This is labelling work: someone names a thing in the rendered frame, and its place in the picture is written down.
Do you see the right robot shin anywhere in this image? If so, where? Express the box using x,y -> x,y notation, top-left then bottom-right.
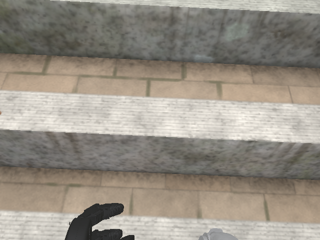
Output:
208,228 -> 223,234

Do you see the left robot hand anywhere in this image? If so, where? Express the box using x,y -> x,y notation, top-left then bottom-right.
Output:
65,203 -> 135,240

